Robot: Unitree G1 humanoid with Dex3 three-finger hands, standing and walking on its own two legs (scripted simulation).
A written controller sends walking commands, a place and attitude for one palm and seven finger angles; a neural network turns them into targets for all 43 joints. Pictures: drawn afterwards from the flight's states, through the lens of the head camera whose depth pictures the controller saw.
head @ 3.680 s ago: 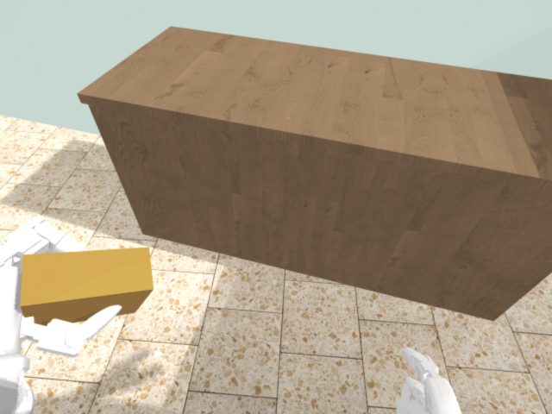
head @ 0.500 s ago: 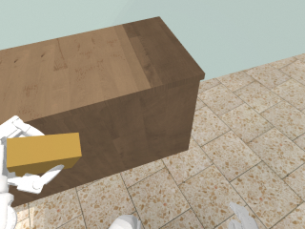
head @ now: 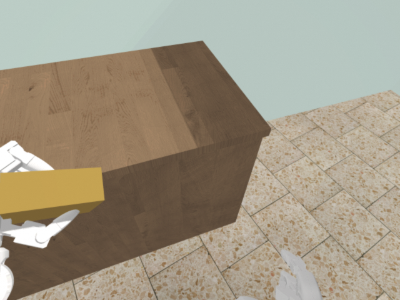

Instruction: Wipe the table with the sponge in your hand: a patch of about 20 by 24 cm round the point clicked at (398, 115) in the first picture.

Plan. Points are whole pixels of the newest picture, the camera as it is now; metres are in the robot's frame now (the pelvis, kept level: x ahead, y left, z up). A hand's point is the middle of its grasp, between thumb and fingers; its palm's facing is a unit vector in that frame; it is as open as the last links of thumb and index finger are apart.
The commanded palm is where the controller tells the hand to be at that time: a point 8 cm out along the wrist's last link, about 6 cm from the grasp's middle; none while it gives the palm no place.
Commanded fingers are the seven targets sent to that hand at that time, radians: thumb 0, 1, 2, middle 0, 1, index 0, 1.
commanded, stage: take the last steps up to it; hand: left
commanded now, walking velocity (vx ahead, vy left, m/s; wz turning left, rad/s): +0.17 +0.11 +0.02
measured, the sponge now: (67, 195) +0.23 +0.21 +0.16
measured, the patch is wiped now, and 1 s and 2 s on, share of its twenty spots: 0.00 0.00 0.00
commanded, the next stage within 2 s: come to a stop and stand still in 0.22 s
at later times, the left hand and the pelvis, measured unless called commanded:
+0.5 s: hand (60, 170) +0.26 +0.23 +0.18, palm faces +0.35 -0.82 -0.45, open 9.3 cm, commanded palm +0.21 +0.29 +0.18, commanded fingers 0.00 0.10 1.30 -1.20 -1.60 -1.20 -1.60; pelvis +0.05 +0.01 +0.00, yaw +1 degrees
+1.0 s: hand (66, 208) +0.21 +0.20 +0.18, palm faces +0.38 -0.81 -0.45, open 9.3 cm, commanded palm +0.16 +0.24 +0.18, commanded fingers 0.00 0.10 1.30 -1.20 -1.60 -1.20 -1.60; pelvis +0.00 -0.04 +0.01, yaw +0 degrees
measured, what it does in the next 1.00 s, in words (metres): steps on the spot: right foot, then left foot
